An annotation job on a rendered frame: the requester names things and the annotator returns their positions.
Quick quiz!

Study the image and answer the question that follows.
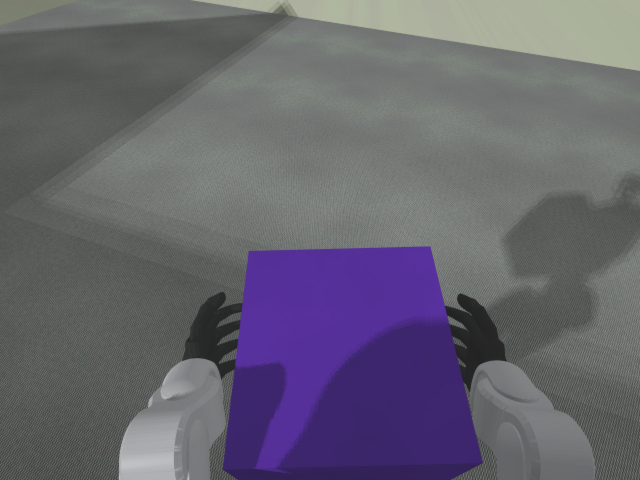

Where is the robot right hand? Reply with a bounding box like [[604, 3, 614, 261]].
[[445, 294, 507, 392]]

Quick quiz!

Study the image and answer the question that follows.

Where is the carton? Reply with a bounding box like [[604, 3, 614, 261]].
[[223, 246, 483, 480]]

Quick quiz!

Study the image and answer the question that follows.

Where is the left robot forearm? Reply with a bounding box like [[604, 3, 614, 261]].
[[119, 358, 226, 480]]

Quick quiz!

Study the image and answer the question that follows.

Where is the right robot forearm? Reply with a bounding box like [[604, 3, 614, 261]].
[[470, 360, 595, 480]]

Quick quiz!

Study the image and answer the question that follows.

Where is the robot left hand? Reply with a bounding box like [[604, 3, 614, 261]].
[[182, 292, 242, 379]]

